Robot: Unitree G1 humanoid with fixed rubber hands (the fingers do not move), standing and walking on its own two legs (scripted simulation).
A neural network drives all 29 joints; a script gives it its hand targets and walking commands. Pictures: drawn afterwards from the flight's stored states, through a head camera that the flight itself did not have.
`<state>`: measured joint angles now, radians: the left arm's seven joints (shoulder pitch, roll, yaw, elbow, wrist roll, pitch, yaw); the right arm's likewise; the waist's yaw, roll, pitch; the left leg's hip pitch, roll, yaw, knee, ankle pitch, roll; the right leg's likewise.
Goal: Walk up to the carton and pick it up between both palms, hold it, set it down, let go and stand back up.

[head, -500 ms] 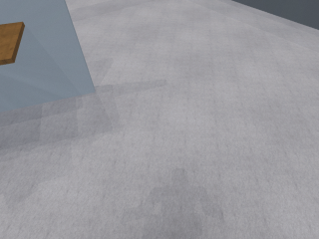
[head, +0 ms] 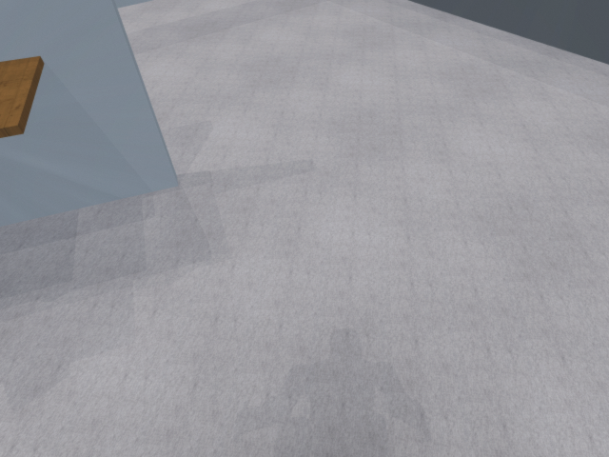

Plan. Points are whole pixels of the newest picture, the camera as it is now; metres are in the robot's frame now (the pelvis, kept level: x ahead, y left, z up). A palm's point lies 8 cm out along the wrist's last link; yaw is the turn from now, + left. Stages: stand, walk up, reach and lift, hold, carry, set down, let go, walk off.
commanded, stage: stand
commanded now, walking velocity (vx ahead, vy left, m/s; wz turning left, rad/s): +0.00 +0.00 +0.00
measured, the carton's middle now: out of the picture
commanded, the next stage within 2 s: walk up in 0.52 s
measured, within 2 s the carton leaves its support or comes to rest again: neither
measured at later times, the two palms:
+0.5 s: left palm out of the picture +0.07 +0.27 -0.12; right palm out of the picture +0.05 -0.29 -0.13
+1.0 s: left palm out of the picture +0.02 +0.37 -0.11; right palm out of the picture +0.10 -0.29 -0.14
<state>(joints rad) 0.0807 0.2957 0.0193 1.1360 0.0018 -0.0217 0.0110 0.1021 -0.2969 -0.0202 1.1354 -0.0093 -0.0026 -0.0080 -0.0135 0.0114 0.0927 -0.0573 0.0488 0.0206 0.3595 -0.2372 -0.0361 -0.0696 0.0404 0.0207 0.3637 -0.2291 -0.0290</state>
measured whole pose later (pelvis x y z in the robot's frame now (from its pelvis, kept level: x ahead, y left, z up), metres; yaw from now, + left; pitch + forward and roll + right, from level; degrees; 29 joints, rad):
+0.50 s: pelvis -0.01 -0.01 +0.00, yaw +0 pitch -4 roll +0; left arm 0.10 0.30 0.02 1.14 0.00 -0.02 0.01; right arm 0.12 -0.31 -0.01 1.13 -0.01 0.00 -0.01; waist -0.02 0.02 0.08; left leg -0.06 0.07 0.01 0.35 -0.22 -0.05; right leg -0.07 0.06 0.01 0.35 -0.21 -0.05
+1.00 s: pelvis +0.00 +0.04 -0.03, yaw +8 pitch -4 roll -4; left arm 0.21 0.39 0.09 1.02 0.04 -0.09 0.03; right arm 0.18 -0.46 -0.13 0.96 -0.06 0.09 0.12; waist -0.03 0.13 0.10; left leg -0.46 0.09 -0.10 0.89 -0.41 0.02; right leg -0.12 0.02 -0.11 0.57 -0.37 0.00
